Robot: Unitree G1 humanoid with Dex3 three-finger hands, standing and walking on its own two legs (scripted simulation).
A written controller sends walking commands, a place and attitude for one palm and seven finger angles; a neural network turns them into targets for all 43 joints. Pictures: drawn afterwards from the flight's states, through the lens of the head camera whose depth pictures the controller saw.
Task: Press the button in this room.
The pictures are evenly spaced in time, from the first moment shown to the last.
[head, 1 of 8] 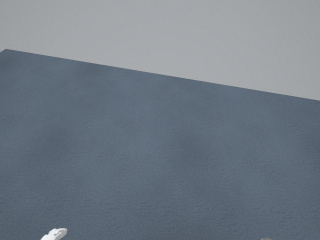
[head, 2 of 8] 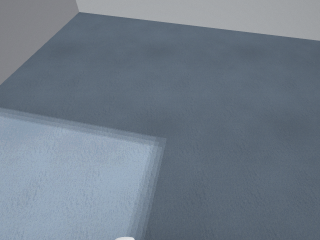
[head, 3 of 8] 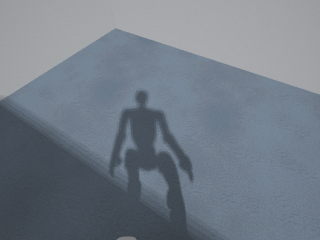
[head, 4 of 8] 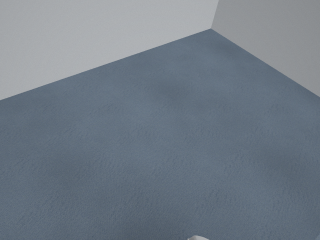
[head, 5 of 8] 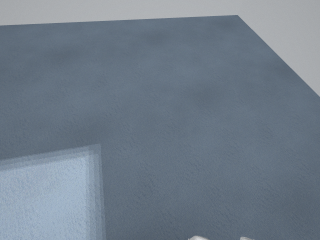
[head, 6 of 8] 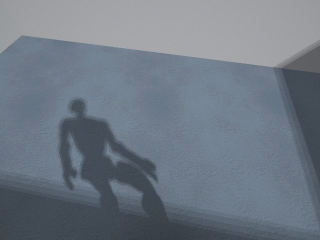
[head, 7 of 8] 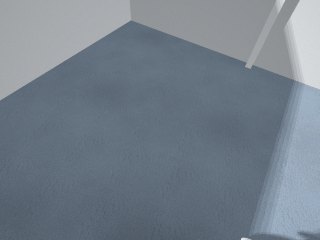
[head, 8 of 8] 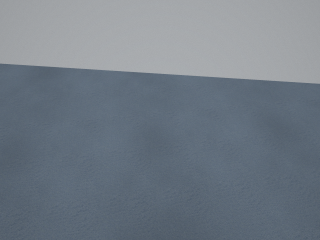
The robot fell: no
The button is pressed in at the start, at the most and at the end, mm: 0 0 0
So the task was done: no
